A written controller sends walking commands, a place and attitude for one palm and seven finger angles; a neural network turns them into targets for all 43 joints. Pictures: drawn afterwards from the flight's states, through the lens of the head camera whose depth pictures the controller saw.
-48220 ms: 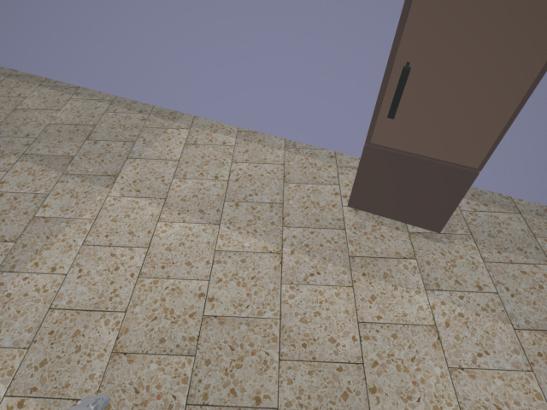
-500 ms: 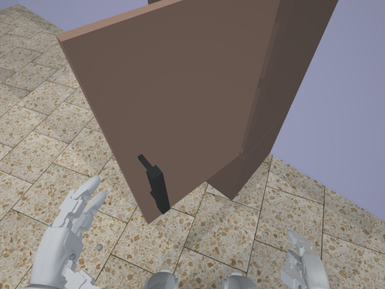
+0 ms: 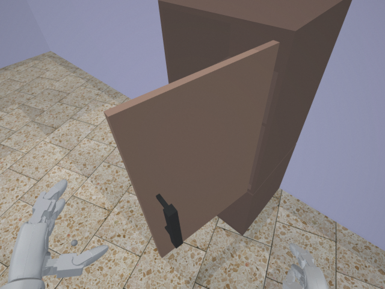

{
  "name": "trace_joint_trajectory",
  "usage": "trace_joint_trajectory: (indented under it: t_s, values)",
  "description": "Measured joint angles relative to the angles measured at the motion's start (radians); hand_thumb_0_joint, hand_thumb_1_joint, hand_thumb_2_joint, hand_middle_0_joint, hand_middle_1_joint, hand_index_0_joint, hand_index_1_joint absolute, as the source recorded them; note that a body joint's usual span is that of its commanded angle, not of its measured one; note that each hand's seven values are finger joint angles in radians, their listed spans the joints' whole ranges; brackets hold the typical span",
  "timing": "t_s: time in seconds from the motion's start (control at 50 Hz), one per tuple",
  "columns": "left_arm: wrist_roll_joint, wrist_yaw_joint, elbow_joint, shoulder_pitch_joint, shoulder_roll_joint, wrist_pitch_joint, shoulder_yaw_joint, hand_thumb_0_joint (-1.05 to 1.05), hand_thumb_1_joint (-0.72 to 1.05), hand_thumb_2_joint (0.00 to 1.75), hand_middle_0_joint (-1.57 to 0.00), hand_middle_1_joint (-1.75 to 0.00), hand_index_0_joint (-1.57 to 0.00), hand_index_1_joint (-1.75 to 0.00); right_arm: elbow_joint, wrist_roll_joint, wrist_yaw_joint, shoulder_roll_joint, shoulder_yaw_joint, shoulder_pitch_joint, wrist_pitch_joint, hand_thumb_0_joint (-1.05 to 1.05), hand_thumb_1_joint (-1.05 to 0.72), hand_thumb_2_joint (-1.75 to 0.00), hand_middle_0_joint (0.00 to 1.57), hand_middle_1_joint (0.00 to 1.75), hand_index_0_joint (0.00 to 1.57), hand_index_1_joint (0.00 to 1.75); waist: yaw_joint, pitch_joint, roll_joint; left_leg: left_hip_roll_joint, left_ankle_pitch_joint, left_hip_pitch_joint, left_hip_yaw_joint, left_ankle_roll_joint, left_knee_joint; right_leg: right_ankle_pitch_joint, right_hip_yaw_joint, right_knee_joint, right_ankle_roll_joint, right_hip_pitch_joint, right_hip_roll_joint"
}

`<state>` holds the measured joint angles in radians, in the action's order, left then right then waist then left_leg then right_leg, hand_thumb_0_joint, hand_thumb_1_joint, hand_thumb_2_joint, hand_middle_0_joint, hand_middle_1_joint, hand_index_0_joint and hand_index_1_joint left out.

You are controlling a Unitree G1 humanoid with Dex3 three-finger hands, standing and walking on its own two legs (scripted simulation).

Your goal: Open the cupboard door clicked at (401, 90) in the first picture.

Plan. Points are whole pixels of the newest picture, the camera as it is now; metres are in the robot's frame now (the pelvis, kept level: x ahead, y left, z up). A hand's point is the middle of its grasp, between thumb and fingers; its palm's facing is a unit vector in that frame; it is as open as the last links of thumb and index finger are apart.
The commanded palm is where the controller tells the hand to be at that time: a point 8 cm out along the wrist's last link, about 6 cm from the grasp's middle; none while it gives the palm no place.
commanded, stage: draw the hand back to the body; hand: left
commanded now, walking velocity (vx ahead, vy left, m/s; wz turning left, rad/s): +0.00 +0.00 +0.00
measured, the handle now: (169, 221) +0.30 +0.10 -0.08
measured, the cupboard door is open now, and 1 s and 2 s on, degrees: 80 80 80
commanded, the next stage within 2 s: step back with the hand held close in 0.72 s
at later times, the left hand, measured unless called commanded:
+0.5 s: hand (34, 196) +0.20 +0.25 +0.19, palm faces +0.45 -0.79 -0.41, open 7.8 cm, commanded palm +0.14 +0.29 +0.19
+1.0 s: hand (34, 197) +0.20 +0.25 +0.19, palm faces +0.42 -0.78 -0.46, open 7.4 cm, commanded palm +0.14 +0.29 +0.20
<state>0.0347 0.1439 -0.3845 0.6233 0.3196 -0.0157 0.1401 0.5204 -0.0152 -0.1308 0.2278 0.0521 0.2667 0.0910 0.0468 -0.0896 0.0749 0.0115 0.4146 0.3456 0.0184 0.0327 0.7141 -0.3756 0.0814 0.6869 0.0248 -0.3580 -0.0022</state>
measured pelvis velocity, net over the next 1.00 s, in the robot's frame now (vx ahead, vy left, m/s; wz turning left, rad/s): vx -0.02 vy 0.00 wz -0.04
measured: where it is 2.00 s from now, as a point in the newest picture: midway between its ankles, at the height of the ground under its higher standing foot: outside the picture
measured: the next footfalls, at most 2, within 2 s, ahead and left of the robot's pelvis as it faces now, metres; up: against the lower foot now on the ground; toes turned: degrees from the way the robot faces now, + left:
none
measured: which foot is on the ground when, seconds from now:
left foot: down 0.00-1.00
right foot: down 0.00-1.00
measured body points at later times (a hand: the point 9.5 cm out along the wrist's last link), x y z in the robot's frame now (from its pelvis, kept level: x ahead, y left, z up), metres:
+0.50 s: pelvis +0.00 +0.00 +0.02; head -0.02 -0.03 +0.47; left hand +0.17 +0.29 +0.21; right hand +0.19 -0.22 -0.06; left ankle -0.03 +0.10 -0.72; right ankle -0.01 -0.10 -0.72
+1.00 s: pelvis -0.02 +0.00 +0.03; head -0.02 -0.02 +0.48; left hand +0.17 +0.29 +0.22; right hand +0.16 -0.24 -0.06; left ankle -0.03 +0.10 -0.72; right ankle -0.01 -0.10 -0.72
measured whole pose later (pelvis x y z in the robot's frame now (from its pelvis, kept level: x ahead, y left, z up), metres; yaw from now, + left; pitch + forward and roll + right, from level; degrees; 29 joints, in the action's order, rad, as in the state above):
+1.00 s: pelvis -0.02 +0.00 +0.03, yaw -2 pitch -1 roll -1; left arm 0.04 0.12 -0.38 0.47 0.36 -0.16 0.39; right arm 0.61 0.01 -0.08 0.24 0.02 0.17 0.08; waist 0.03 0.02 0.07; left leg -0.01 0.25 0.15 0.05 0.02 0.43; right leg -0.18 0.05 0.36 0.03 -0.16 -0.04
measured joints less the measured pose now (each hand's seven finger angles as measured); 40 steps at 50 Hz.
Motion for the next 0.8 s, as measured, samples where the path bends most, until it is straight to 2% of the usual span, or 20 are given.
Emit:
trace_joint_trajectory:
  t_s: [0.18, 0.42, 0.56, 0.8]
  values:
    - [0.007, -0.009, -0.032, -0.065, 0.015, -0.023, 0.085, 0.0, 0.32, 0.66, -0.18, -0.3, -0.19, -0.3, 0.055, 0.01, 0.029, -0.004, 0.004, -0.032, 0.036, 0.01, -0.9, -0.9, 0.21, 0.3, 0.2, 0.3, 0.009, 0.044, 0.001, 0.006, -0.059, -0.15, 0.009, 0.001, -0.15, 0.056, -0.011, -0.139, -0.005, 0.143, -0.001]
    - [0.023, -0.018, -0.041, -0.159, 0.042, -0.068, 0.21, 0.01, 0.72, 0.83, -0.2, -0.3, -0.21, -0.3, 0.099, 0.018, 0.055, 0.005, -0.015, -0.069, 0.032, 0.01, -0.9, -0.9, 0.21, 0.3, 0.2, 0.3, 0.02, 0.084, 0.003, -0.001, -0.115, -0.255, 0.019, -0.004, -0.266, 0.116, -0.023, -0.256, -0.001, 0.243, -0.012]
    - [0.024, -0.032, -0.017, -0.151, 0.013, -0.066, 0.187, 0.01, 0.84, 0.88, -0.2, -0.3, -0.21, -0.3, 0.109, 0.021, 0.06, 0.009, -0.027, -0.069, 0.017, 0.01, -0.9, -0.9, 0.21, 0.3, 0.2, 0.3, 0.017, 0.1, 0.001, -0.005, -0.133, -0.275, 0.026, -0.006, -0.294, 0.136, -0.029, -0.282, 0.002, 0.26, -0.018]
    - [0.021, -0.03, -0.011, -0.153, 0.019, -0.078, 0.191, 0.01, 0.88, 0.9, -0.21, -0.3, -0.22, -0.3, 0.133, 0.023, 0.053, 0.004, -0.033, -0.067, 0.034, 0.01, -0.9, -0.9, 0.21, 0.3, 0.2, 0.3, 0.018, 0.115, -0.002, -0.015, -0.146, -0.29, 0.026, -0.012, -0.305, 0.157, -0.03, -0.306, 0.009, 0.281, -0.028]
